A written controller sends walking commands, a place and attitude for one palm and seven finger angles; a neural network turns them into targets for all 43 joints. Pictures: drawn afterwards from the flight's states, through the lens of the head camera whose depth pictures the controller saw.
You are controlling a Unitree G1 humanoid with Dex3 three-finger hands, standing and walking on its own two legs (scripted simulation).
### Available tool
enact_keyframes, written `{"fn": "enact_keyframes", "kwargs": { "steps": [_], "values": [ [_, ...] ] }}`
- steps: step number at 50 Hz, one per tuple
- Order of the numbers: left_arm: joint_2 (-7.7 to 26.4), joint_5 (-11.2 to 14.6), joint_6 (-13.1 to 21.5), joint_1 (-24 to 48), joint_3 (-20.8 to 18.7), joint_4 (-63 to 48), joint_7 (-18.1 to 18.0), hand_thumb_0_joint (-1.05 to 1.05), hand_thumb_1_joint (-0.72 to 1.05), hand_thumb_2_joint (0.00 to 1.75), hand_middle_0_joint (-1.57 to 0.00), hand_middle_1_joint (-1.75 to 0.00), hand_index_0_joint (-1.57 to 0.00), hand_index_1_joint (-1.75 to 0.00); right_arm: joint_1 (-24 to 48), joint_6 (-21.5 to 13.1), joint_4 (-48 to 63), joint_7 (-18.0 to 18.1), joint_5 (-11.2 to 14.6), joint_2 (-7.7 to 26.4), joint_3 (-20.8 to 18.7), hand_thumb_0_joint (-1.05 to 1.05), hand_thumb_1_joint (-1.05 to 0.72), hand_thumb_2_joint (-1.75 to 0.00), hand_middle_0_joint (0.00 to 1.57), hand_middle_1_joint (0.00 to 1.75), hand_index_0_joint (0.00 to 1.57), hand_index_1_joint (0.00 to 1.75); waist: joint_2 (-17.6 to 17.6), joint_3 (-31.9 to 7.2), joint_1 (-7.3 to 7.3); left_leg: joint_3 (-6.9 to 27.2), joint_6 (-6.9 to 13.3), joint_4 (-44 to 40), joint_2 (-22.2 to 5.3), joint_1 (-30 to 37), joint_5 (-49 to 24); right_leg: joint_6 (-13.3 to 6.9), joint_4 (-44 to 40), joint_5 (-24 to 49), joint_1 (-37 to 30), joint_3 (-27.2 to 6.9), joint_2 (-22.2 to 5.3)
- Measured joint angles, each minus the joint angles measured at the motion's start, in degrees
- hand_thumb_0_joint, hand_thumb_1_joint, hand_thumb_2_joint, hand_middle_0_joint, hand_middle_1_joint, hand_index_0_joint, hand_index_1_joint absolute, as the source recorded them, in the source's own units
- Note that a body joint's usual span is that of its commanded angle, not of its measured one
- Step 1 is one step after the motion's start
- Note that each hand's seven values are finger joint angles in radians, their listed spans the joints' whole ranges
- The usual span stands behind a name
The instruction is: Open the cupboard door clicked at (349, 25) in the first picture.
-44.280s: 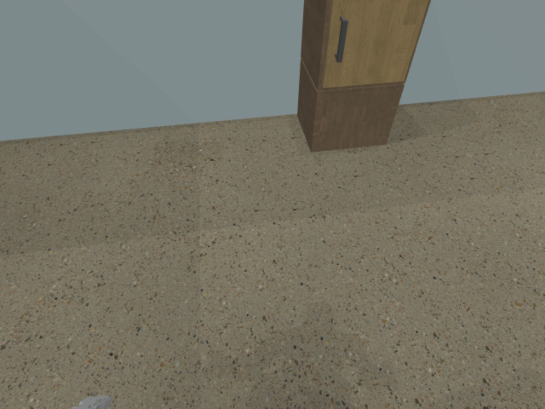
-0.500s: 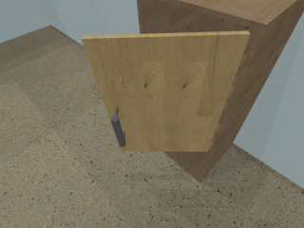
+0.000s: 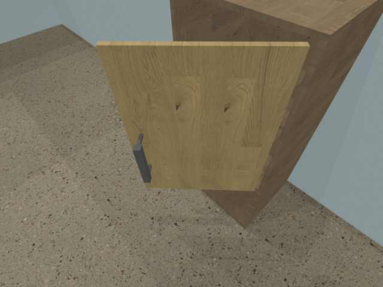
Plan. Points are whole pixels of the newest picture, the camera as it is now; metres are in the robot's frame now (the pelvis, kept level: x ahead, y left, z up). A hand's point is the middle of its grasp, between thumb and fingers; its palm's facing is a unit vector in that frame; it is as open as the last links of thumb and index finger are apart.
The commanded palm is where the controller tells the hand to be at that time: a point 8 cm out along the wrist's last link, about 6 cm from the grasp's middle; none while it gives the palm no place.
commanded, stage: look again from close up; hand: left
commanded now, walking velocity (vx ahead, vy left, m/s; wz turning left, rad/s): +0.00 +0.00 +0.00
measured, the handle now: (144, 159) +0.48 +0.19 -0.11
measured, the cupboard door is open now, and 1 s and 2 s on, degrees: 43 43 43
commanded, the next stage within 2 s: shuffle to correct the standing spot in 0.16 s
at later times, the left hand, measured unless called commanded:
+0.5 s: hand out of the picture +0.01 +0.17 -0.17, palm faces +0.03 -0.97 -0.23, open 7.3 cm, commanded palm none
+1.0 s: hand out of the picture -0.01 +0.18 -0.18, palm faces +0.02 -0.98 -0.21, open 7.3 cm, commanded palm none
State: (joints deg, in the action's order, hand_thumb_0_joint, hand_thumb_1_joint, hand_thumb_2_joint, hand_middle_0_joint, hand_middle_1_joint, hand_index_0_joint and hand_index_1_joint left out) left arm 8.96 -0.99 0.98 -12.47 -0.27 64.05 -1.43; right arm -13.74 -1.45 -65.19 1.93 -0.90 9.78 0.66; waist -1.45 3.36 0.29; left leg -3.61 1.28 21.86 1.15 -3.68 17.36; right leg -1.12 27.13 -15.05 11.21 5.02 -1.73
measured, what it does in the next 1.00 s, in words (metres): stands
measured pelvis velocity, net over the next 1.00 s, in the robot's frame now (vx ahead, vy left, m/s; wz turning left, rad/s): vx -0.01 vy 0.00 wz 0.01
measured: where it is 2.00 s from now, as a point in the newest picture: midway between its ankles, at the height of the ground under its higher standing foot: outside the picture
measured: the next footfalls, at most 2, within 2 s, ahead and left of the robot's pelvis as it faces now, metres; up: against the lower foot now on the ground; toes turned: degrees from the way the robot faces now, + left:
none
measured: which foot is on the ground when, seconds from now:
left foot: down 0.00-1.00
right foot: down 0.00-1.00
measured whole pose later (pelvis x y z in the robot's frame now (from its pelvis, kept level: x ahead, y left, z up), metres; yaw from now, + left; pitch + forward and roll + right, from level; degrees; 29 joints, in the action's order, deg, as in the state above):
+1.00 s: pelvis -0.01 +0.00 -0.01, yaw +1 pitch -1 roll +0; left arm 8.8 -1.1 0.8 -18.6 0.2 60.9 -1.9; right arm -19.7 -0.8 -61.8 1.6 -0.9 8.5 -0.6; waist -0.9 0.3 -1.2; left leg -2.7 1.6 30.6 0.5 -9.5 20.6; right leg -1.2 31.3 -16.0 14.7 6.0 -1.6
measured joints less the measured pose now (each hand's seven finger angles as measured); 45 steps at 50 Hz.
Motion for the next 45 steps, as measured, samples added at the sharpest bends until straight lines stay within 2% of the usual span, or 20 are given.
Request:
{"fn": "enact_keyframes", "kwargs": {
  "steps": [19, 28, 41, 45],
  "values": [
    [0.68, 0.08, -0.23, 0.16, -0.36, -0.81, 0.04, 0.00, 0.91, 0.90, -0.20, -0.30, -0.20, -0.30, 0.21, 0.28, 0.22, 0.10, 0.19, -0.40, -0.48, 0.00, -0.90, -0.90, 0.20, 0.30, 0.20, 0.30, 0.96, 0.37, 0.16, 0.40, -1.04, -0.45, -0.80, -0.84, -0.94, -1.02, -0.58, 0.77, 0.70, 0.53, 0.74],
    [0.47, -0.24, -1.76, 0.58, -1.13, -3.73, -0.29, 0.00, 0.91, 0.90, -0.20, -0.30, -0.20, -0.30, 1.64, 2.11, 3.45, 0.28, 0.17, -0.62, -1.92, 0.01, -0.91, -0.90, 0.20, 0.30, 0.20, 0.30, 1.37, 1.35, -0.07, -0.11, -1.04, 6.00, -0.87, -5.65, 0.71, -1.51, 4.44, -0.02, 5.05, 0.06, 0.46],
    [0.67, -0.19, -1.10, -1.72, -0.85, -2.20, 0.35, 0.00, 0.92, 0.90, -0.20, -0.30, -0.20, -0.30, -4.51, 1.24, 0.43, -0.77, -0.59, -2.16, -0.30, 0.00, -0.91, -0.90, 0.20, 0.30, 0.19, 0.30, 2.17, -1.57, 0.23, 0.40, -0.54, 3.23, -0.81, -4.27, -0.58, -0.90, 0.55, 1.73, 2.93, 0.56, 0.60],
    [0.67, -0.06, -0.16, -4.24, 0.63, -3.13, -0.16, 0.00, 0.92, 0.90, -0.20, -0.30, -0.20, -0.30, -6.03, 0.81, 2.15, -1.05, -0.37, -2.27, -0.53, 0.01, -0.90, -0.90, 0.20, 0.30, 0.20, 0.30, 1.67, -1.60, -1.15, 0.96, -0.32, 6.06, -0.78, -5.84, 0.98, -0.61, 2.31, 0.57, 3.78, 1.09, 0.35]
  ]
}}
